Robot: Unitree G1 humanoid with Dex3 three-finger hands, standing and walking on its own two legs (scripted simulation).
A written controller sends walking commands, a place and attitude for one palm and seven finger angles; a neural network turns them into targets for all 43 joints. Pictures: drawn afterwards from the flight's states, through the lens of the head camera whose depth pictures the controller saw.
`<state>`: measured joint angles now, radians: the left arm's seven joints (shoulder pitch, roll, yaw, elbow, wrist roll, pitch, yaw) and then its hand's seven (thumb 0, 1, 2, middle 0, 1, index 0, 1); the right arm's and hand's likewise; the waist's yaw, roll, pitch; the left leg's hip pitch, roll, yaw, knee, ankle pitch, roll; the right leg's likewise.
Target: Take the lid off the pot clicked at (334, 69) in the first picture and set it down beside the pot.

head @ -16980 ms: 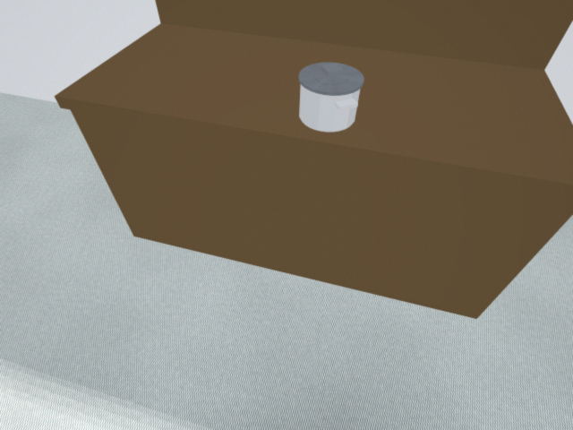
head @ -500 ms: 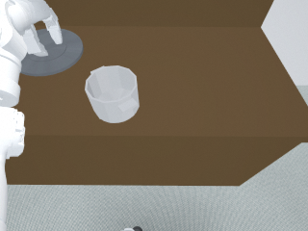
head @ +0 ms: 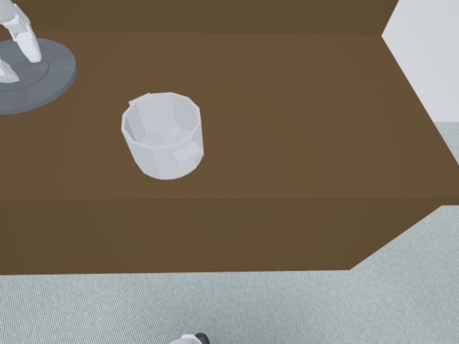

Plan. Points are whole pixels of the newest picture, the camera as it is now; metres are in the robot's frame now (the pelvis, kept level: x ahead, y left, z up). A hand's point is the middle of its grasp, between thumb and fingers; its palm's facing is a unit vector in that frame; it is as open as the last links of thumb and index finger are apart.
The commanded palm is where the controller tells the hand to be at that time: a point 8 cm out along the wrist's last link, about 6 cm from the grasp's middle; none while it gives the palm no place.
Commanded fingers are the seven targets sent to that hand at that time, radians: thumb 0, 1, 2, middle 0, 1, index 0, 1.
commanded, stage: move the lid sideways beside the pot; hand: left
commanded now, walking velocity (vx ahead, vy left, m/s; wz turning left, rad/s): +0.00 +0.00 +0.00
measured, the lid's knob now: (9, 60) +0.51 +0.31 +0.21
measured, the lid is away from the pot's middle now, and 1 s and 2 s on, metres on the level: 0.20 0.24 0.23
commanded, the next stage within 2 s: lower the lid onto the table in 1.12 s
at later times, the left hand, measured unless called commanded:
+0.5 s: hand out of the picture +0.46 +0.34 +0.23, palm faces -0.34 -0.11 -0.93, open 7.1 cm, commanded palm +0.52 +0.34 +0.31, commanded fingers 0.00 0.70 0.90 -0.78 -1.06 -0.82 -1.08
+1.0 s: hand out of the picture +0.49 +0.34 +0.22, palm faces -0.34 -0.14 -0.93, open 7.1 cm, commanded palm +0.54 +0.35 +0.31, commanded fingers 0.00 0.70 0.90 -0.78 -1.06 -0.82 -1.08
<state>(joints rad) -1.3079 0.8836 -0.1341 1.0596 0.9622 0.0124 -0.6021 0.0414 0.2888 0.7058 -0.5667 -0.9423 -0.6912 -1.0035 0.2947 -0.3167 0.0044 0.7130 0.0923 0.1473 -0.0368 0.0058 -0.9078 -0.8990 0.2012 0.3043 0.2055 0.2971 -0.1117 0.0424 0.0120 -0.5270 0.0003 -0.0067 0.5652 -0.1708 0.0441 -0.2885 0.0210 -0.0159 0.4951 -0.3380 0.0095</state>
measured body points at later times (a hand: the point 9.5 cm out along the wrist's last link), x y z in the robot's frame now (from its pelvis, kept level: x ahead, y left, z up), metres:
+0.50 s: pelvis +0.00 +0.01 +0.00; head +0.07 +0.01 +0.44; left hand +0.48 +0.34 +0.28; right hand +0.03 -0.28 -0.13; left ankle +0.06 +0.09 -0.73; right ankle -0.06 -0.13 -0.73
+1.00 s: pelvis +0.01 +0.01 -0.01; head +0.09 +0.01 +0.44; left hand +0.50 +0.34 +0.27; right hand +0.02 -0.28 -0.12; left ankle +0.06 +0.09 -0.73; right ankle -0.06 -0.13 -0.73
